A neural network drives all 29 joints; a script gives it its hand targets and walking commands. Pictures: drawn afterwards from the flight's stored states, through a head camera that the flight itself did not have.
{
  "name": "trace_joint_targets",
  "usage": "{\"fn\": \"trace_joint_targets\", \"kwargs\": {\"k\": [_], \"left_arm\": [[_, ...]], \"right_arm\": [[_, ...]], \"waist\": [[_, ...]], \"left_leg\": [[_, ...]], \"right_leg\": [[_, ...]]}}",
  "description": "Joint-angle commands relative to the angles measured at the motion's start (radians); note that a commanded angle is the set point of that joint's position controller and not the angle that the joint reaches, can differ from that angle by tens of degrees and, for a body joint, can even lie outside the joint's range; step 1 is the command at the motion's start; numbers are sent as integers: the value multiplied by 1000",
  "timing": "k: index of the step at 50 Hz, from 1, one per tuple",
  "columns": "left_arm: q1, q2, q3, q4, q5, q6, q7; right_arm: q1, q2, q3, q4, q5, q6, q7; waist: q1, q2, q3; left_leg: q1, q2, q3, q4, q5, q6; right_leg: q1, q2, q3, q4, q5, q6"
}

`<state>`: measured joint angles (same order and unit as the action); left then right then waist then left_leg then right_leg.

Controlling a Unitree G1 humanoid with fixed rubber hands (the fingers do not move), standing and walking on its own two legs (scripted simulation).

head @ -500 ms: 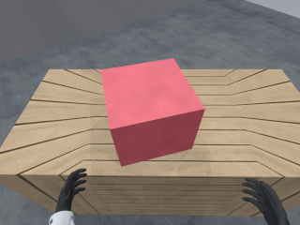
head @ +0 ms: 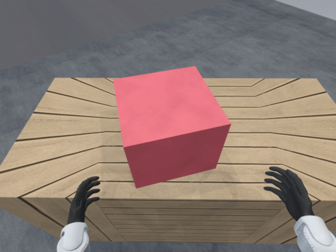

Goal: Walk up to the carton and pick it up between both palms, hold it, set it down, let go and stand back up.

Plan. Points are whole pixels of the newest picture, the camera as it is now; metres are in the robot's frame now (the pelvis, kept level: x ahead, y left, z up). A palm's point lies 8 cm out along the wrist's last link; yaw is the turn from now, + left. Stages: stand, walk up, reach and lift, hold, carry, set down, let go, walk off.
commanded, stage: reach and lift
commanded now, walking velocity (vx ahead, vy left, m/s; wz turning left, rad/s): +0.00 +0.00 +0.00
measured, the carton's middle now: (166, 125) +0.48 +0.04 -0.02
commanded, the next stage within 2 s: none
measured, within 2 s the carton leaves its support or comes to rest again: neither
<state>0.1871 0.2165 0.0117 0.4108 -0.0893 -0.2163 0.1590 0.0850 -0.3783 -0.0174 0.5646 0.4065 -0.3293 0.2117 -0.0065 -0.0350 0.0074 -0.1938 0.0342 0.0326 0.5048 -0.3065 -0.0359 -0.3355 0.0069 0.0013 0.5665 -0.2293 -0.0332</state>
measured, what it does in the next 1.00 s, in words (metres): stands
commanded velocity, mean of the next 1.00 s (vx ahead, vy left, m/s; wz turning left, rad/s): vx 0.00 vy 0.00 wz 0.00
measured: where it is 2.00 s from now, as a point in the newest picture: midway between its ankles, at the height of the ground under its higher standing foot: outside the picture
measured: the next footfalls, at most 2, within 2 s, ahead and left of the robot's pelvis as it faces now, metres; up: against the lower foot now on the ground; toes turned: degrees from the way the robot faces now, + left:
none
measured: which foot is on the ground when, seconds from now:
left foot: down 0.00-1.00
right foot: down 0.00-1.00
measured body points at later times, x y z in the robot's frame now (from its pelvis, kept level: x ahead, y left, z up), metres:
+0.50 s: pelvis +0.01 +0.00 +0.00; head +0.01 +0.00 +0.45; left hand +0.28 +0.24 +0.02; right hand +0.31 -0.25 +0.04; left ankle -0.02 +0.15 -0.73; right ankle +0.04 -0.10 -0.73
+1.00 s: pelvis +0.01 +0.00 +0.00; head +0.02 +0.00 +0.45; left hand +0.35 +0.24 +0.07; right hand +0.39 -0.25 +0.10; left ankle -0.02 +0.15 -0.73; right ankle +0.04 -0.10 -0.73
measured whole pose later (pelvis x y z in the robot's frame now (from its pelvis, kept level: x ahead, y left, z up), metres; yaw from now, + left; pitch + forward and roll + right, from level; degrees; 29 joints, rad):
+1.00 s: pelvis +0.01 +0.00 +0.00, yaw +0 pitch +2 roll +1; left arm -0.34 0.22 0.12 0.40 -0.12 0.26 0.13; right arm -0.50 -0.45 -0.02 0.71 0.45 0.04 0.15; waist 0.03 -0.01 -0.01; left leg -0.19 0.03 0.03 0.45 -0.28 -0.04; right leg -0.34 0.01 0.00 0.52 -0.21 -0.03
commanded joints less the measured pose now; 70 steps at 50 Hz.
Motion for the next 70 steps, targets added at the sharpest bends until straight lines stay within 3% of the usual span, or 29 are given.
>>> {"fn": "trace_joint_targets", "kwargs": {"k": [1,8,13,25,35,37,47,56,70], "left_arm": [[-246,52,58,-229,-84,-14,19],[-291,74,90,-277,-86,43,13],[-365,82,103,-307,-93,88,16],[-565,108,150,-288,-105,218,-3],[-751,164,180,-195,-114,321,-27],[-794,174,185,-183,-111,343,-26],[-935,215,208,-152,-117,430,-39],[-1119,249,188,-90,-133,465,-22],[-1368,302,147,142,-154,465,1]], "right_arm": [[-213,-210,42,-158,22,-13,-13],[-290,-235,46,-183,33,22,-25],[-366,-250,38,-180,38,56,-28],[-566,-296,24,-165,24,160,-43],[-759,-318,31,-118,35,239,-51],[-795,-324,32,-91,45,259,-51],[-968,-352,43,-34,49,327,-70],[-1148,-345,33,56,36,386,-77],[-1407,-324,97,242,36,426,-88]], "waist": [[86,6,-209],[104,15,-259],[114,31,-282],[123,5,-310],[137,-2,-356],[139,19,-361],[147,-12,-448],[156,4,-481],[182,-17,-534]], "left_leg": [[-197,-57,21,-150,99,1],[-181,-68,29,-137,223,-11],[-177,-66,30,-143,242,-14],[-203,-71,41,-158,247,-10],[-225,-75,40,-165,265,-1],[-227,-75,40,-167,264,-2],[-240,-76,33,-157,347,-5],[-290,-69,29,-156,297,-4],[-375,-69,33,-131,301,2]], "right_leg": [[313,6,89,-165,84,-4],[368,18,83,-154,243,-4],[374,23,80,-159,256,-4],[401,23,79,-166,287,10],[411,19,85,-165,328,23],[406,21,84,-167,314,21],[462,27,75,-152,469,32],[447,25,70,-150,400,30],[443,26,58,-113,460,36]]}}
